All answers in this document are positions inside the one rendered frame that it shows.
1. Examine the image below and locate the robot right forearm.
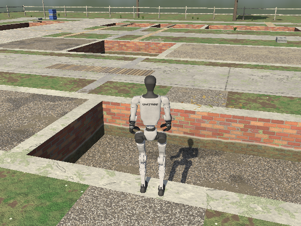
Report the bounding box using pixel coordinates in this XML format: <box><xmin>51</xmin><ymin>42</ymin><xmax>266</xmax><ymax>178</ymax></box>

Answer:
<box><xmin>166</xmin><ymin>114</ymin><xmax>172</xmax><ymax>126</ymax></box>

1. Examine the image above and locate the robot left forearm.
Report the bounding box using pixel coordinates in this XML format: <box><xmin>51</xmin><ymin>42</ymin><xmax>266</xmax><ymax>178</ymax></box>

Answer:
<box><xmin>129</xmin><ymin>115</ymin><xmax>135</xmax><ymax>129</ymax></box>

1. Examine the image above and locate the robot left hand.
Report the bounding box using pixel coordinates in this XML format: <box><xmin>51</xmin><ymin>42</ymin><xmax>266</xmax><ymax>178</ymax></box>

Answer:
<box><xmin>129</xmin><ymin>126</ymin><xmax>140</xmax><ymax>134</ymax></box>

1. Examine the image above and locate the robot left thigh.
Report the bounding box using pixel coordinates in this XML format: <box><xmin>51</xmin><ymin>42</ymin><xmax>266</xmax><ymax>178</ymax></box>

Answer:
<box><xmin>135</xmin><ymin>131</ymin><xmax>147</xmax><ymax>163</ymax></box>

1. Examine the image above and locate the robot right hand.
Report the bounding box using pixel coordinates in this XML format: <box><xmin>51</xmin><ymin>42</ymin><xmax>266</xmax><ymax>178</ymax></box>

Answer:
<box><xmin>160</xmin><ymin>123</ymin><xmax>171</xmax><ymax>131</ymax></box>

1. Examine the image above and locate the robot right upper arm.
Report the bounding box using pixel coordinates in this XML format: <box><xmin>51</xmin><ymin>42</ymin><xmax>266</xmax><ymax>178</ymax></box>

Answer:
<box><xmin>160</xmin><ymin>96</ymin><xmax>171</xmax><ymax>121</ymax></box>

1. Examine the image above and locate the robot left upper arm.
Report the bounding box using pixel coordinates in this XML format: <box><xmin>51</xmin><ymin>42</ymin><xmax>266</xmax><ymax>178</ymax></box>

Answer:
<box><xmin>130</xmin><ymin>96</ymin><xmax>140</xmax><ymax>121</ymax></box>

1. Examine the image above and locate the robot left foot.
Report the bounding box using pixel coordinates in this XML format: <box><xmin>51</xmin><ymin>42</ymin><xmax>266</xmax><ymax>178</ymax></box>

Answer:
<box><xmin>140</xmin><ymin>181</ymin><xmax>148</xmax><ymax>193</ymax></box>

